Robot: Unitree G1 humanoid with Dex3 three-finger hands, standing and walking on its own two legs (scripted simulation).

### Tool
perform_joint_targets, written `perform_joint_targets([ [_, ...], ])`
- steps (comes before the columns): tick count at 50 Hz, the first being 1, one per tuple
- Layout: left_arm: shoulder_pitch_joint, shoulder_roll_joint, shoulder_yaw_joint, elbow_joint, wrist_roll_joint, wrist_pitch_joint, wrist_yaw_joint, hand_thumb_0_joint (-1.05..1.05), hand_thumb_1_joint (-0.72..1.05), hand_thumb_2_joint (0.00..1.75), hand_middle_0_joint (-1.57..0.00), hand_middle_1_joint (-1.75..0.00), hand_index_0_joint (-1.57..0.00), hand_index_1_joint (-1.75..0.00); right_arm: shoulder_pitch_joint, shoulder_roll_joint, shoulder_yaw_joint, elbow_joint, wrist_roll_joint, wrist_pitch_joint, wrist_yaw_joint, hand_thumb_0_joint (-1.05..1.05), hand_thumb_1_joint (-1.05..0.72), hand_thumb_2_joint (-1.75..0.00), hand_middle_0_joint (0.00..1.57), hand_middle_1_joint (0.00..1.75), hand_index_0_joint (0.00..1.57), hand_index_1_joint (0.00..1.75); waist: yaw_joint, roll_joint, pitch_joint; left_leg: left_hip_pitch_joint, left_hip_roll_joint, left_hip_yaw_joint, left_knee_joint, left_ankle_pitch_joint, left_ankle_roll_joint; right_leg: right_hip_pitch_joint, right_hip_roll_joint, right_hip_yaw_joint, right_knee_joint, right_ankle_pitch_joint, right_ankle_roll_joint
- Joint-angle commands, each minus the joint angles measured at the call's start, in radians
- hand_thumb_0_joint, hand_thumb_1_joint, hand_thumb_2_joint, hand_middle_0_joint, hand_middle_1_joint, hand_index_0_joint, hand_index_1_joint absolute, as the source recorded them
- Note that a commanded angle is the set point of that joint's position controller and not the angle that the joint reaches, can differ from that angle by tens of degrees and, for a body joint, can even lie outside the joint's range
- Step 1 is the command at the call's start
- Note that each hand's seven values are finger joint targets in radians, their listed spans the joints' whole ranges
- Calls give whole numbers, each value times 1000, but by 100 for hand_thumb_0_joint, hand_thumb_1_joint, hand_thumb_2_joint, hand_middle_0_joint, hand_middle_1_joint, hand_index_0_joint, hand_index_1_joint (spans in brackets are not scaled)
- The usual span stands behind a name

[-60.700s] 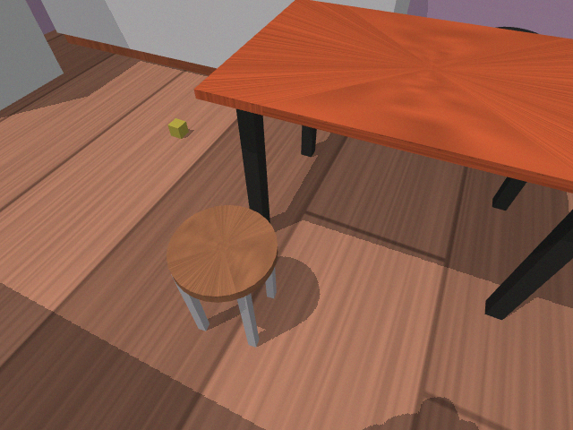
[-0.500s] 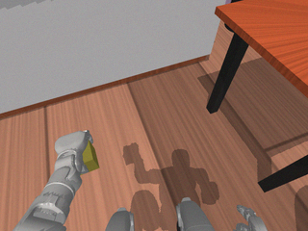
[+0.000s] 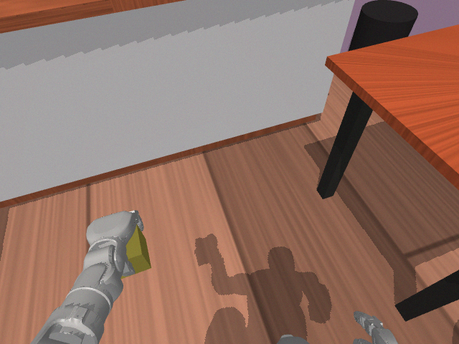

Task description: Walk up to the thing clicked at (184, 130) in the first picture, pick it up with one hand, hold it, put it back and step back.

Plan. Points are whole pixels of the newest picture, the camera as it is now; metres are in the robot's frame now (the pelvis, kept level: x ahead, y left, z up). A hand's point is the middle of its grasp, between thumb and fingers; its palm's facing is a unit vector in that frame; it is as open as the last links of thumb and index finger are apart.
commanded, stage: hold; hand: left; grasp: from above
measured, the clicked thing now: (126, 251) +0.33 +0.22 -0.09
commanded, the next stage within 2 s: crouch in 1.76 s
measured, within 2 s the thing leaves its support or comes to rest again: neither
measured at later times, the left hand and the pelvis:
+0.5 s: hand (115, 247) +0.31 +0.22 -0.02, palm faces -0.43 -0.11 -0.89, open 10.5 cm; pelvis +0.00 +0.00 +0.01, yaw -1 degrees
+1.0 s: hand (113, 252) +0.29 +0.21 +0.00, palm faces -0.43 -0.11 -0.90, open 10.5 cm; pelvis -0.01 -0.01 +0.02, yaw -1 degrees
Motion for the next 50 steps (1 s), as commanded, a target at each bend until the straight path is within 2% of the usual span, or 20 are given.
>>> perform_joint_targets([
  [1,-298,176,59,-185,18,9,27,0,45,82,-81,-82,-83,-80,-23,-132,-41,-117,4,-36,1,0,-89,-89,20,30,20,30,-4,-47,-250,144,-57,12,-138,272,24,175,64,-26,-121,214,-39],
  [5,-317,203,70,-234,23,13,12,0,43,84,-81,-81,-83,-80,-33,-133,-41,-127,4,-33,3,0,-90,-90,20,30,20,30,6,-35,-268,176,-62,21,-147,302,25,211,60,-18,-136,249,-36],
  [7,-311,189,61,-243,23,15,2,0,41,82,-81,-78,-82,-77,-32,-133,-39,-132,4,-32,5,0,-89,-90,20,30,20,30,-3,-42,-257,184,-58,20,-152,320,27,212,62,-20,-137,266,-37],
  [8,-330,204,70,-275,20,14,1,0,43,79,-80,-80,-82,-77,-36,-135,-39,-134,4,-32,6,0,-90,-90,20,30,20,30,8,-27,-267,192,-57,18,-160,322,23,215,63,-22,-138,262,-38],
  [9,-284,193,66,-221,27,21,-4,0,42,81,-81,-78,-82,-77,-39,-133,-38,-136,5,-30,6,0,-90,-90,20,30,20,30,8,-32,-243,194,-58,19,-165,319,23,214,63,-24,-142,256,-40],
  [10,-301,183,58,-264,22,19,-11,0,43,81,-81,-79,-83,-77,-41,-132,-38,-141,6,-29,7,0,-90,-90,20,30,20,30,7,-42,-248,195,-57,17,-168,316,24,215,63,-20,-147,254,-38],
  [11,-297,202,68,-273,29,20,-15,0,43,81,-82,-78,-83,-77,-49,-132,-39,-143,6,-28,6,0,-90,-90,20,30,20,30,21,-32,-250,200,-61,21,-170,317,23,231,61,-18,-154,257,-37],
  [12,-297,206,67,-268,28,19,-22,0,43,78,-81,-78,-83,-76,-44,-135,-38,-147,6,-28,7,0,-89,-90,20,30,20,30,6,-54,-243,196,-61,22,-170,309,27,232,61,-17,-159,253,-35],
  [13,-287,191,59,-271,27,20,-28,0,43,80,-82,-78,-83,-76,-51,-131,-35,-148,6,-29,7,0,-90,-90,20,30,20,30,9,-56,-241,197,-61,20,-176,309,27,231,61,-17,-159,256,-35],
  [16,-289,204,65,-301,22,23,-44,0,44,80,-82,-79,-84,-77,-61,-130,-32,-162,7,-28,7,0,-90,-90,20,30,20,30,20,-41,-220,201,-58,21,-193,285,26,230,62,-19,-171,224,-37],
  [17,-284,199,59,-298,19,22,-50,0,46,79,-84,-78,-86,-76,-62,-133,-31,-167,7,-28,8,0,-90,-90,20,30,20,30,11,-46,-214,199,-57,21,-197,277,27,227,63,-20,-174,219,-37],
  [20,-266,216,68,-328,28,24,-64,0,46,80,-84,-76,-85,-75,-69,-130,-31,-176,8,-26,7,0,-90,-90,20,30,20,30,28,-41,-233,216,-60,23,-201,300,28,251,61,-20,-175,235,-37],
  [21,-269,211,68,-344,27,25,-70,0,46,79,-84,-77,-86,-75,-65,-130,-31,-178,7,-25,7,0,-90,-90,20,30,20,30,20,-39,-243,221,-61,27,-196,312,30,250,60,-16,-174,253,-35],
  [27,-278,234,75,-394,25,18,-92,0,48,80,-86,-75,-87,-75,-85,-131,-25,-194,9,-25,3,0,-90,-90,20,30,20,30,26,-43,-218,232,-63,32,-220,277,33,253,58,-14,-199,217,-34],
  [31,-248,216,64,-388,32,20,-101,0,47,78,-86,-74,-87,-73,-90,-128,-24,-198,9,-24,4,0,-90,-90,20,30,20,30,26,-56,-210,242,-61,32,-226,289,35,260,59,-15,-203,225,-34],
  [32,-266,233,80,-406,29,19,-100,0,49,77,-86,-75,-88,-74,-96,-126,-23,-201,9,-25,3,0,-90,-90,20,30,20,30,36,-59,-216,241,-62,30,-230,283,34,269,57,-17,-210,217,-33],
  [37,-243,225,74,-396,30,25,-117,0,52,77,-88,-76,-90,-75,-108,-125,-19,-206,10,-24,1,0,-90,-90,20,30,20,30,35,-51,-185,249,-61,35,-248,264,33,256,58,-17,-224,193,-35],
  [38,-247,223,67,-407,32,23,-119,0,51,77,-89,-73,-90,-72,-111,-125,-19,-212,10,-26,1,0,-90,-90,20,30,20,30,26,-70,-176,249,-64,37,-249,242,38,256,55,-14,-235,177,-32],
  [44,-237,246,90,-451,28,18,-128,0,53,72,-88,-74,-90,-72,-136,-120,-10,-222,13,-32,-2,0,-90,-90,20,30,20,30,46,-58,-168,244,-64,35,-269,195,37,263,54,-8,-252,121,-33],
  [50,-225,248,86,-470,28,15,-144,0,52,77,-89,-74,-91,-72,-138,-124,-11,-223,15,-35,-6,0,-90,-90,20,30,20,30,39,-51,-179,280,-62,40,-281,231,37,277,56,-11,-256,160,-34],
])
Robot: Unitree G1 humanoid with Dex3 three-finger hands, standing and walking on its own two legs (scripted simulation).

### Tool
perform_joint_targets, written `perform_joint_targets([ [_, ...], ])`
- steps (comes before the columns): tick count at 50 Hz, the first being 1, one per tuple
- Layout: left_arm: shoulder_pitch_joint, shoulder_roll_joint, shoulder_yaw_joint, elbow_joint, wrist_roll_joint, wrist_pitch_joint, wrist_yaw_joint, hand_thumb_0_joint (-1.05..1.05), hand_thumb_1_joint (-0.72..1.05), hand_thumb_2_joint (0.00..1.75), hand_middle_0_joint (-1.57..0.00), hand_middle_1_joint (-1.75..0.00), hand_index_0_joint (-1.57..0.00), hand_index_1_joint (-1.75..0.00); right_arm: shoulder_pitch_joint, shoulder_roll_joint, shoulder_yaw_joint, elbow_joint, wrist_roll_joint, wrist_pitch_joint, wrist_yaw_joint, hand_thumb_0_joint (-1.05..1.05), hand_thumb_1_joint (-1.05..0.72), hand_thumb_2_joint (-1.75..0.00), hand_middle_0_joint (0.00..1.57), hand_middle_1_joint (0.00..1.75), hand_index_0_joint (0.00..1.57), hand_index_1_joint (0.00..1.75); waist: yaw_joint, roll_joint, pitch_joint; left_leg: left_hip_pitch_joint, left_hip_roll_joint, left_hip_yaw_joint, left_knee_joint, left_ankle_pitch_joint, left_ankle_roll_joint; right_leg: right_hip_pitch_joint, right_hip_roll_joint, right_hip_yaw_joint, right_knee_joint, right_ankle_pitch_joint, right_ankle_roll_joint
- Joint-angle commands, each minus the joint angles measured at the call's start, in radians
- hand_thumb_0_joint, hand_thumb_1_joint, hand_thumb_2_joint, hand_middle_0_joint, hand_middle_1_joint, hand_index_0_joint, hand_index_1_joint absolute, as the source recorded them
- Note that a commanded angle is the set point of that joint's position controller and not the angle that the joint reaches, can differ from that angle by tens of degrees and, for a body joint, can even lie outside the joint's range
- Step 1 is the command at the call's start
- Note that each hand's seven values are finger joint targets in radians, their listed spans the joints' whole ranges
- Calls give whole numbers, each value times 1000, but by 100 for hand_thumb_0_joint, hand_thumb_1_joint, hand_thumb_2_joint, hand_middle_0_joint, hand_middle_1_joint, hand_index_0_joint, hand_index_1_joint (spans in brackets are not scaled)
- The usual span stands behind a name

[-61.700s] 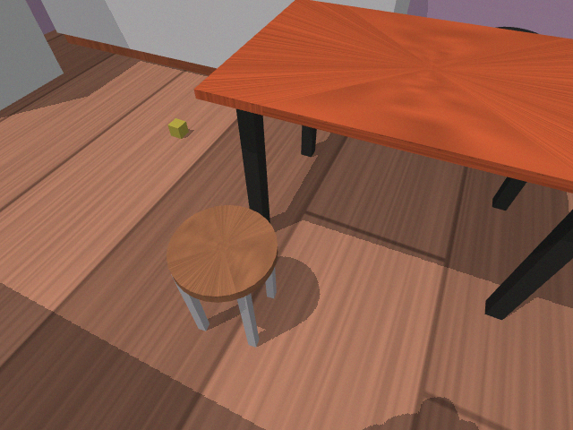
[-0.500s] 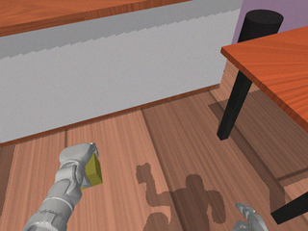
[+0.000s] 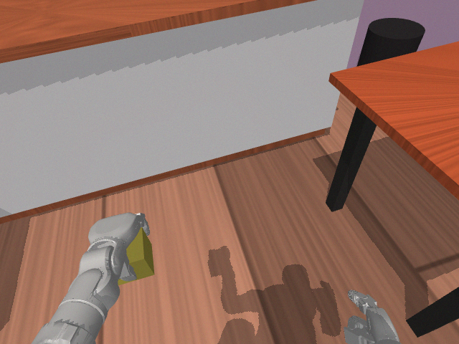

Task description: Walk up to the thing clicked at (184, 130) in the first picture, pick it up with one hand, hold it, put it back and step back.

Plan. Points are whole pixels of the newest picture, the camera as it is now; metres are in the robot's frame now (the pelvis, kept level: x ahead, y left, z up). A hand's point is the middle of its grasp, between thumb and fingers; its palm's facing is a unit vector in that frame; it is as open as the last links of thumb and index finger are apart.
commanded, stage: hold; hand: left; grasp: from above
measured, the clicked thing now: (130, 256) +0.30 +0.23 -0.06
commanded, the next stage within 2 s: crouch in 0.76 s
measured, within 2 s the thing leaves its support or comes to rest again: neither
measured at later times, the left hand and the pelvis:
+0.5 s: hand (125, 247) +0.30 +0.22 -0.02, palm faces -0.44 -0.11 -0.89, open 10.5 cm; pelvis +0.01 +0.00 +0.01, yaw +0 degrees
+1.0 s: hand (125, 241) +0.32 +0.23 -0.02, palm faces -0.44 -0.11 -0.89, open 10.5 cm; pelvis +0.02 +0.00 +0.01, yaw +0 degrees
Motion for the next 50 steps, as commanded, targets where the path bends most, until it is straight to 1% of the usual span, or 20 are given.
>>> perform_joint_targets([
  [1,-330,198,96,-213,9,3,37,0,52,78,-90,-74,-91,-73,-106,-109,-33,-146,4,-53,-7,0,-90,-90,20,30,20,30,1,-62,-220,76,-60,16,-97,138,40,104,57,-30,-114,77,-28],
  [2,-360,199,95,-217,7,4,36,0,53,78,-90,-76,-91,-74,-105,-109,-32,-145,2,-55,-7,0,-90,-90,20,30,20,30,-10,-73,-215,76,-59,16,-97,127,42,96,57,-29,-120,70,-26],
  [10,-364,212,99,-217,6,5,22,0,52,79,-90,-74,-91,-73,-110,-109,-28,-144,3,-62,-12,0,-90,-90,20,30,20,30,-8,-75,-203,94,-59,17,-111,139,43,105,58,-31,-134,81,-26],
  [12,-342,222,110,-212,2,5,18,0,51,78,-89,-75,-90,-74,-116,-106,-29,-144,5,-63,-12,0,-90,-90,20,30,20,30,7,-62,-206,95,-64,25,-116,137,43,120,53,-28,-142,77,-26],
  [13,-352,210,98,-217,1,4,14,0,51,78,-88,-75,-90,-74,-115,-106,-28,-145,5,-65,-11,0,-90,-90,20,30,20,30,-4,-69,-214,102,-62,22,-114,143,44,114,55,-28,-140,83,-26],
  [15,-306,189,86,-188,3,6,9,0,53,78,-90,-75,-92,-73,-117,-105,-27,-146,5,-65,-11,0,-90,-90,20,30,20,30,1,-83,-205,98,-60,19,-116,158,44,122,56,-33,-136,98,-26],
  [23,-367,227,122,-200,16,5,30,0,54,79,-92,-73,-93,-72,-96,-106,-34,-132,5,-60,-10,0,-90,-90,20,30,20,30,1,-52,-236,131,-58,20,-118,224,40,143,59,-35,-135,163,-31],
  [25,-403,225,108,-229,16,2,32,0,55,79,-93,-73,-94,-73,-92,-109,-35,-128,4,-60,-8,0,-90,-90,20,30,20,30,-4,-48,-262,147,-57,22,-116,240,41,154,59,-32,-131,184,-29],
  [28,-348,188,90,-152,16,6,25,0,53,81,-92,-73,-92,-73,-85,-107,-37,-124,5,-59,-7,0,-90,-90,20,30,20,30,1,-64,-229,131,-57,22,-117,248,41,146,60,-36,-131,190,-30],
  [29,-369,215,106,-189,14,1,24,0,52,80,-91,-73,-91,-72,-83,-111,-39,-125,4,-58,-7,0,-90,-90,20,30,20,30,5,-54,-251,140,-59,24,-117,254,41,160,58,-34,-134,197,-30],
  [31,-383,199,84,-190,13,1,16,0,56,80,-93,-75,-94,-74,-88,-110,-38,-132,5,-59,-6,0,-90,-90,20,30,20,30,-3,-59,-245,144,-58,24,-120,257,43,158,58,-35,-138,202,-30],
  [32,-369,211,99,-186,13,3,16,0,56,81,-94,-74,-95,-74,-87,-111,-40,-133,6,-58,-5,0,-90,-90,20,30,20,30,5,-53,-245,145,-56,23,-125,263,40,164,59,-37,-139,206,-32],
  [35,-321,179,79,-143,14,9,15,0,57,79,-95,-72,-96,-72,-88,-108,-37,-138,5,-54,-4,0,-90,-90,20,30,20,30,-1,-85,-197,124,-55,21,-132,240,42,149,61,-42,-148,182,-32],
  [36,-365,208,101,-198,9,2,18,0,55,78,-94,-70,-95,-70,-86,-111,-39,-141,5,-53,-4,0,-90,-90,20,30,20,30,5,-65,-224,136,-55,23,-132,237,41,161,60,-40,-148,179,-32],
  [38,-385,221,108,-183,14,1,23,0,56,78,-95,-71,-95,-71,-82,-109,-39,-138,5,-51,-4,0,-90,-90,20,30,20,30,3,-45,-229,142,-56,25,-135,242,40,160,60,-39,-147,181,-34],
  [42,-360,213,113,-194,17,2,24,0,54,82,-94,-72,-95,-72,-83,-109,-40,-137,6,-48,-3,0,-90,-90,20,30,20,30,7,-54,-247,152,-57,24,-130,269,41,180,59,-37,-145,211,-31],
  [43,-393,209,102,-209,17,0,23,0,62,76,-95,-80,-100,-79,-79,-107,-40,-133,4,-48,-2,0,-90,-90,20,30,20,30,2,-49,-257,158,-57,26,-127,280,41,176,58,-36,-143,224,-31],
  [44,-390,212,105,-190,21,4,26,0,60,77,-87,-80,-92,-75,-80,-109,-42,-132,4,-46,-3,0,-86,-89,20,30,20,30,-2,-52,-241,158,-58,26,-126,278,42,169,59,-38,-148,224,-29],
  [46,-336,181,89,-139,18,5,27,0,62,84,-95,-78,-97,-76,-80,-107,-40,-132,5,-46,-1,0,-88,-89,20,30,20,30,-6,-85,-201,142,-56,25,-131,253,43,156,60,-40,-153,197,-30],
  [50,-331,168,87,-108,24,-24,49,0,67,86,-100,-77,-101,-76,-74,-108,-43,-132,4,-42,2,0,-87,-89,20,30,20,30,-8,-101,-192,124,-57,25,-123,248,43,136,58,-40,-145,193,-30],
])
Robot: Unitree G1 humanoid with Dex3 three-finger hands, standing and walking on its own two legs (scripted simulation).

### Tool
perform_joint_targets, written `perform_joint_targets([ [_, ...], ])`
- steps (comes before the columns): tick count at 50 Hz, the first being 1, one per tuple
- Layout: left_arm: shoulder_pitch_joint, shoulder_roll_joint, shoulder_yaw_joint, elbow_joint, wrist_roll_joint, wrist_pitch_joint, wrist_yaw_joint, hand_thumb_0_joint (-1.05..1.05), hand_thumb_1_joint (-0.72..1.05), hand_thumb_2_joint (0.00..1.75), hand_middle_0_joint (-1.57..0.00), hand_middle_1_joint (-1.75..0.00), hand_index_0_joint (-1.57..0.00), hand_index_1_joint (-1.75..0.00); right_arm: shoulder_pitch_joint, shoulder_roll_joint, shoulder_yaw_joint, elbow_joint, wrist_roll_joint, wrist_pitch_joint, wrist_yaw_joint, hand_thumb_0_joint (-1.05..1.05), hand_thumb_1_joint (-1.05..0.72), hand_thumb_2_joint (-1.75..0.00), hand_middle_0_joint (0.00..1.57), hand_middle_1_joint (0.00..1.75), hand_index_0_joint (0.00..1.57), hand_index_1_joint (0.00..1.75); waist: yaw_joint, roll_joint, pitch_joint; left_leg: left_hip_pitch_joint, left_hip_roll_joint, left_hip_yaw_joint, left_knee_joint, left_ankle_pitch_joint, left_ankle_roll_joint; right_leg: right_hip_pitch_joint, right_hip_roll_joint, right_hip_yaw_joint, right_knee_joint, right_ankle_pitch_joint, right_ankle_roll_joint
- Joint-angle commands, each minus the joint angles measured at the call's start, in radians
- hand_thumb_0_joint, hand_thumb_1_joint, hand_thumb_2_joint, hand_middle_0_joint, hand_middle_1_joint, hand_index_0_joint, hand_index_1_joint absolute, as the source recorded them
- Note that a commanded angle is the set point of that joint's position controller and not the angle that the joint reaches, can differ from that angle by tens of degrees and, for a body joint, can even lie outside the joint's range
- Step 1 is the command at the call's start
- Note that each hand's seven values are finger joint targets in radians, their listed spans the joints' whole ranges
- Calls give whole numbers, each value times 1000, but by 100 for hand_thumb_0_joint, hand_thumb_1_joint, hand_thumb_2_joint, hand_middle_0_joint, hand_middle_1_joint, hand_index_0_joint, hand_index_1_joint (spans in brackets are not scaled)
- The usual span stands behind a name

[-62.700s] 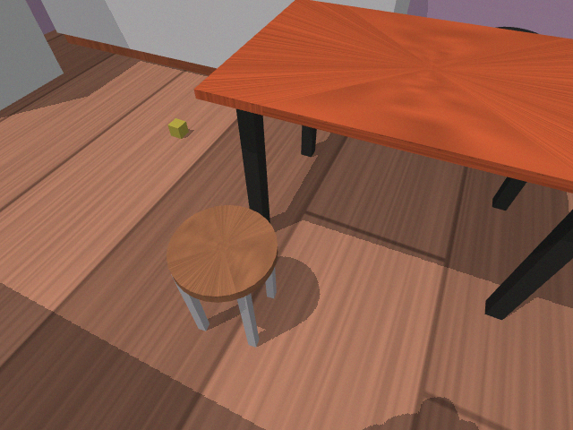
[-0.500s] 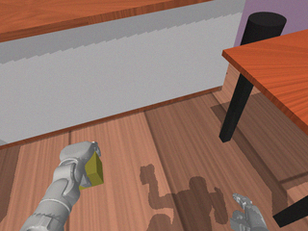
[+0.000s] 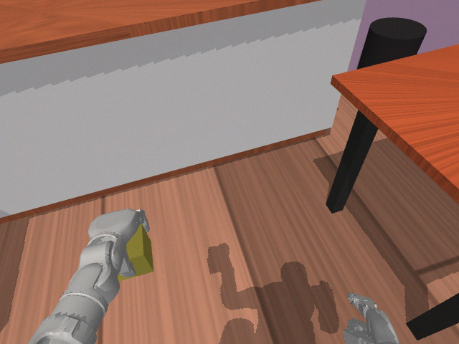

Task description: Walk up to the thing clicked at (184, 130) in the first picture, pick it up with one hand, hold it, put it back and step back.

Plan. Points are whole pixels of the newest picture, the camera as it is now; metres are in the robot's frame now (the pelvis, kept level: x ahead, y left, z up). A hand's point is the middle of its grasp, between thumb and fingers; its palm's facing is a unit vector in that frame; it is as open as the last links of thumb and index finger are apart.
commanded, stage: crouch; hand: left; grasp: from above
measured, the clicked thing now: (129, 252) +0.31 +0.23 -0.06
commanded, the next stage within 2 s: none
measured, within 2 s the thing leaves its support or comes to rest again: neither
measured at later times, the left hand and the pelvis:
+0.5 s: hand (156, 264) +0.35 +0.22 -0.22, palm faces -0.42 -0.02 -0.91, open 10.5 cm; pelvis -0.04 +0.00 -0.11, yaw +1 degrees
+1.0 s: hand (178, 270) +0.42 +0.22 -0.44, palm faces -0.41 -0.06 -0.91, open 10.5 cm; pelvis -0.07 +0.01 -0.31, yaw +0 degrees
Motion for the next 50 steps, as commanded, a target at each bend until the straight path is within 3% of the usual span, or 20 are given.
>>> perform_joint_targets([
  [1,-288,160,87,-101,25,-25,69,0,67,84,-99,-76,-101,-75,-65,-112,-41,-136,0,-44,0,0,-88,-89,20,30,20,30,-19,-120,-193,42,-61,23,-35,225,45,59,53,-38,-64,176,-29],
  [5,-336,147,90,13,48,-66,154,0,71,82,-102,-77,-104,-75,-38,-117,-50,-110,-10,-34,11,0,-88,-89,20,30,20,30,-37,-108,-174,-12,-59,25,6,197,40,1,52,-38,-27,153,-31],
  [8,-426,127,86,109,73,-95,251,0,72,83,-103,-78,-106,-76,1,-124,-64,-77,-21,-25,26,0,-88,-89,20,30,20,30,-61,-97,-203,-78,-58,28,78,175,33,-69,50,-33,41,137,-34],
  [9,-465,140,101,134,85,-101,287,0,72,83,-103,-80,-105,-78,14,-127,-69,-66,-27,-23,29,0,-88,-89,20,30,20,30,-64,-83,-226,-115,-58,27,116,169,30,-100,50,-32,72,132,-35],
  [12,-564,97,86,227,106,-112,370,0,73,83,-104,-82,-107,-79,51,-130,-84,-40,-41,-20,39,0,-88,-89,20,30,20,30,-100,-59,-314,-214,-53,29,242,155,22,-213,52,-28,193,128,-39],
  [14,-594,86,87,329,120,-112,408,0,72,82,-103,-82,-106,-78,71,-134,-91,-28,-49,-22,39,0,-89,-89,20,30,20,30,-107,-72,-326,-327,-52,27,322,117,21,-288,50,-29,266,100,-41],
  [17,-674,92,111,438,133,-109,463,0,71,78,-101,-82,-105,-78,107,-141,-95,-19,-63,-31,41,0,-89,-89,20,30,20,30,-127,-49,-396,-471,-46,22,439,66,22,-402,48,-32,380,67,-45],
  [21,-760,148,150,536,140,-99,519,0,66,76,-97,-80,-101,-76,133,-147,-98,-15,-79,-45,40,0,-89,-89,20,30,20,30,-139,-13,-503,-652,-45,10,585,-17,23,-555,48,-41,527,-11,-51],
  [23,-784,169,162,576,139,-96,529,0,64,73,-98,-75,-101,-72,149,-151,-95,-15,-85,-48,40,0,-89,-89,20,30,20,30,-154,-13,-562,-759,-47,8,659,-43,30,-601,47,-41,598,-31,-54],
  [25,-818,202,189,549,124,-93,537,0,59,75,-94,-76,-97,-73,160,-152,-95,-25,-91,-49,40,0,-89,-89,20,30,20,30,-148,14,-666,-802,-43,3,725,-51,31,-639,48,-47,671,-40,-57],
  [26,-830,201,188,570,128,-86,539,0,56,76,-93,-75,-96,-72,161,-151,-91,-23,-93,-49,39,0,-89,-89,20,30,20,30,-163,30,-685,-833,-43,2,750,-48,32,-661,48,-48,701,-31,-58],
  [30,-920,239,213,593,119,-82,526,0,46,71,-84,-76,-88,-73,176,-166,-97,-5,-103,-51,32,0,-89,-89,20,30,20,30,-199,52,-699,-925,-33,-25,827,-127,32,-818,51,-68,797,-107,-66],
  [32,-938,283,232,596,124,-93,511,0,41,69,-80,-76,-84,-72,170,-165,-94,-7,-105,-51,31,0,-89,-89,20,30,20,30,-200,73,-717,-986,-36,-30,859,-184,32,-870,51,-69,847,-168,-70],
  [36,-969,269,231,645,127,-109,494,0,47,63,-80,-77,-86,-71,179,-170,-86,-1,-113,-54,35,0,-88,-89,20,30,20,30,-233,70,-711,-1083,-34,-50,954,-228,35,-1020,52,-86,945,-211,-72],
  [39,-1030,299,239,657,138,-127,485,0,48,62,-79,-79,-85,-72,187,-172,-77,1,-121,-61,40,0,-88,-89,20,30,20,30,-261,65,-720,-1171,-38,-49,1048,-234,44,-1099,51,-91,1018,-216,-71],
  [42,-1041,343,257,678,158,-140,488,0,49,66,-80,-81,-87,-75,194,-174,-64,-3,-128,-62,50,0,-89,-89,20,30,20,30,-266,73,-740,-1252,-46,-39,1124,-249,49,-1153,46,-89,1077,-231,-69],
  [46,-1160,373,269,617,180,-150,494,0,50,65,-80,-84,-87,-77,214,-192,-57,6,-137,-68,61,0,-89,-89,20,30,20,30,-280,164,-864,-1205,-43,-49,1200,-172,36,-1219,43,-107,1179,-164,-74],
  [50,-1202,379,271,641,184,-139,495,0,50,69,-82,-83,-88,-76,210,-192,-50,11,-152,-66,73,0,-89,-89,20,30,20,30,-303,203,-872,-1250,-46,-40,1275,-155,35,-1269,42,-113,1247,-144,-72],
])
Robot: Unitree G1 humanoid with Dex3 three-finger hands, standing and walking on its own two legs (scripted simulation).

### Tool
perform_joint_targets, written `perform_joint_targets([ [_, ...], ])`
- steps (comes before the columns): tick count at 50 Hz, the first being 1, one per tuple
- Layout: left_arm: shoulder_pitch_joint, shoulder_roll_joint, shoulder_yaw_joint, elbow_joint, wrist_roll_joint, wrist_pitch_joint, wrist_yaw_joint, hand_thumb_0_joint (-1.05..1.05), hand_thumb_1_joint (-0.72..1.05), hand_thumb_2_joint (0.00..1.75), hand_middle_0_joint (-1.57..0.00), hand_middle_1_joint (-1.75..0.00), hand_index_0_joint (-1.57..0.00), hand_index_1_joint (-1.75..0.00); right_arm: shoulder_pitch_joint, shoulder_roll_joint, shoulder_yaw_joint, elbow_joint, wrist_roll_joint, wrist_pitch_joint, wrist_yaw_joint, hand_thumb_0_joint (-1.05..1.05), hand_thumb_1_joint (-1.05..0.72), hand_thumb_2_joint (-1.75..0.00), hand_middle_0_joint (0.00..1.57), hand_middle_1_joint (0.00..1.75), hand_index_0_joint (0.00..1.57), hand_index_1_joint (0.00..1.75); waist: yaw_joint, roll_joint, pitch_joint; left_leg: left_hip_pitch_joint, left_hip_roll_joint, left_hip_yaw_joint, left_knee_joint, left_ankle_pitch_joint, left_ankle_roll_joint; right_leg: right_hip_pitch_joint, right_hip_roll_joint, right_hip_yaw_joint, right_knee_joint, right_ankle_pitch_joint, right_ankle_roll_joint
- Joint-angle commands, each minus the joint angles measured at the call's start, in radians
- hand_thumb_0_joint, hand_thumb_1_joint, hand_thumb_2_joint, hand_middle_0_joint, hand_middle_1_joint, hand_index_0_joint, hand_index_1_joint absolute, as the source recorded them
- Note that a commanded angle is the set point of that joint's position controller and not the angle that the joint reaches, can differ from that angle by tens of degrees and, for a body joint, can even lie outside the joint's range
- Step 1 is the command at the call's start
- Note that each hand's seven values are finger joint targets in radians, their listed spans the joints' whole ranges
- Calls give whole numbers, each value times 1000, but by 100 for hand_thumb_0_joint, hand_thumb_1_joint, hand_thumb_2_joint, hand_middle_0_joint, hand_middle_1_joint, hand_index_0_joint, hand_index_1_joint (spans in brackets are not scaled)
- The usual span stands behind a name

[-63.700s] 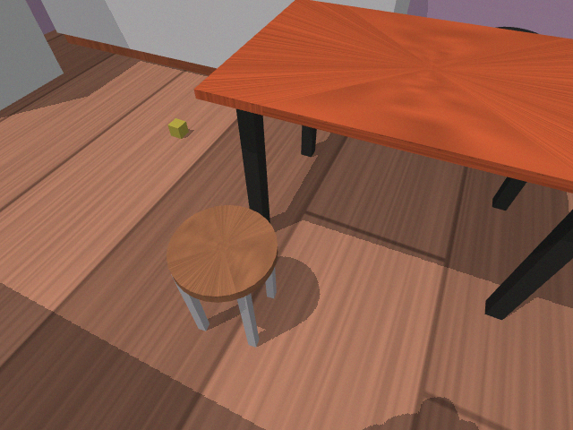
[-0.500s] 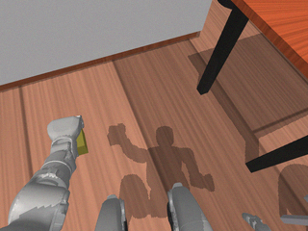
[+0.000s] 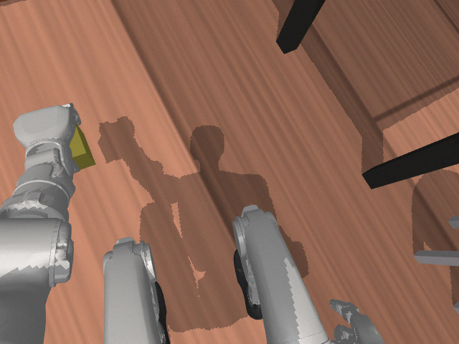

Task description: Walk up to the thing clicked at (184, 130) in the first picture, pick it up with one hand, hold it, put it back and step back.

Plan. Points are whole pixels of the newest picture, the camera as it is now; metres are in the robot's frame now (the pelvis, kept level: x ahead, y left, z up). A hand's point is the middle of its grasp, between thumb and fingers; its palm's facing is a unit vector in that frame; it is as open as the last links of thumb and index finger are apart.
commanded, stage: crouch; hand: left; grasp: from above
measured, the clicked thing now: (65, 148) +0.50 +0.22 -0.17
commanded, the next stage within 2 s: lower in 1.04 s
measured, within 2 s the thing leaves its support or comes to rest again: neither
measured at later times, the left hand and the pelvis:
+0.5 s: hand (79, 150) +0.52 +0.21 -0.23, palm faces -0.43 -0.09 -0.90, open 10.5 cm; pelvis -0.01 +0.00 -0.09, yaw -1 degrees
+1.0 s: hand (84, 150) +0.54 +0.21 -0.28, palm faces -0.43 -0.08 -0.90, open 10.5 cm; pelvis -0.01 +0.00 -0.13, yaw -3 degrees
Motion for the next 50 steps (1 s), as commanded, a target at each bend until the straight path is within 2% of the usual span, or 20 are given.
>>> perform_joint_targets([
  [1,-480,258,25,-173,9,17,49,0,48,71,-82,-83,-87,-77,204,-229,-74,-19,-10,-13,-2,0,-90,-89,20,30,20,30,-39,210,-732,421,-24,76,-169,255,35,366,30,-115,-119,227,-96],
  [5,-471,262,24,-133,3,21,29,0,52,73,-85,-82,-91,-76,204,-229,-67,-24,-20,-7,12,0,-90,-90,20,30,20,30,-61,189,-721,352,-25,81,-107,261,40,367,30,-117,-72,242,-90],
  [7,-502,295,34,-164,1,19,21,0,51,73,-86,-79,-90,-75,201,-236,-68,-26,-18,-2,15,0,-90,-90,20,30,20,30,-53,214,-747,342,-27,83,-88,264,40,349,31,-118,-48,243,-92],
  [9,-509,260,11,-147,-3,14,7,0,52,71,-85,-79,-90,-74,199,-233,-65,-28,-22,3,21,0,-90,-89,20,30,20,30,-76,206,-700,298,-27,87,-62,240,43,331,34,-117,-39,229,-89],
  [12,-513,313,30,-133,-1,6,-4,0,52,68,-84,-78,-90,-73,211,-248,-57,-25,-24,10,27,0,-90,-90,20,30,20,30,-76,206,-690,279,-28,82,-37,255,41,309,29,-121,-8,234,-89],
  [14,-545,283,8,-151,-2,-3,-14,0,50,69,-84,-78,-89,-73,211,-250,-55,-27,-29,17,34,0,-90,-89,20,30,20,30,-96,225,-681,278,-25,82,-14,256,41,285,32,-123,7,239,-88],
  [15,-575,335,24,-169,3,-9,-11,0,47,69,-82,-76,-87,-71,207,-257,-55,-30,-27,22,33,0,-90,-90,20,30,20,30,-82,220,-703,263,-26,85,-2,249,45,289,35,-122,14,231,-89],
  [17,-516,297,7,-80,6,-13,-14,0,49,68,-83,-76,-88,-71,210,-256,-41,-32,-32,25,39,0,-90,-89,20,30,20,30,-103,184,-631,205,-29,84,15,224,48,270,34,-124,21,215,-84],
  [18,-567,340,26,-138,5,-23,-9,0,47,70,-82,-75,-87,-71,212,-264,-41,-32,-31,26,39,0,-89,-89,20,30,20,30,-89,209,-662,206,-29,83,16,224,46,263,33,-126,35,210,-87],
  [19,-549,353,26,-92,17,-22,-6,0,47,68,-83,-74,-88,-69,208,-265,-37,-32,-32,29,39,0,-90,-90,20,30,20,30,-86,210,-660,211,-29,84,25,223,45,252,36,-129,45,206,-89],
  [22,-575,337,17,-71,26,-31,1,0,49,70,-84,-75,-89,-71,215,-267,-23,-37,-37,34,47,0,-90,-89,20,30,20,30,-106,226,-640,186,-30,80,44,227,44,233,37,-136,72,212,-89],
  [24,-577,368,28,-38,34,-32,13,0,49,68,-84,-73,-89,-69,217,-273,-14,-32,-39,37,46,0,-90,-89,20,30,20,30,-99,227,-640,175,-33,83,55,228,46,226,38,-136,80,214,-88],
  [26,-583,356,25,-14,37,-32,17,0,51,70,-86,-74,-90,-70,223,-280,-4,-38,-44,37,51,0,-89,-89,20,30,20,30,-118,222,-626,171,-30,73,69,228,46,203,39,-147,96,215,-87],
  [27,-638,388,38,-51,43,-36,23,0,52,72,-86,-76,-90,-71,228,-290,-2,-37,-42,37,49,0,-89,-89,20,30,20,30,-113,247,-647,178,-31,72,73,228,46,185,37,-149,104,214,-89],
  [32,-630,384,26,34,50,-40,30,0,53,71,-87,-74,-91,-70,214,-298,16,-40,-51,33,51,0,-89,-89,20,30,20,30,-136,257,-576,139,-33,67,91,158,46,122,41,-163,125,153,-91],
  [36,-623,392,22,65,59,-39,37,0,53,70,-87,-74,-91,-70,219,-305,28,-41,-54,32,54,0,-89,-89,20,30,20,30,-144,266,-581,132,-35,59,103,161,42,114,45,-176,152,158,-92],
  [38,-683,421,29,21,59,-47,41,0,54,74,-88,-76,-92,-72,223,-313,33,-40,-52,32,55,0,-89,-89,20,30,20,30,-146,289,-610,122,-35,59,119,179,45,125,47,-174,165,181,-92],
  [40,-657,405,24,54,65,-43,37,0,57,74,-91,-75,-94,-71,236,-312,40,-41,-57,29,58,0,-89,-89,20,30,20,30,-161,256,-576,98,-36,59,134,179,49,124,47,-176,166,183,-88],
  [42,-681,431,30,40,61,-48,40,0,59,71,-92,-73,-96,-69,224,-319,43,-43,-56,29,59,0,-89,-89,20,30,20,30,-155,293,-575,92,-36,55,130,164,46,99,49,-180,176,170,-91],
  [50,-670,420,17,53,67,-43,37,0,62,75,-96,-72,-98,-70,231,-324,55,-49,-63,26,71,0,-89,-90,20,30,20,30,-168,298,-557,92,-35,50,166,191,46,92,54,-187,196,198,-90],
])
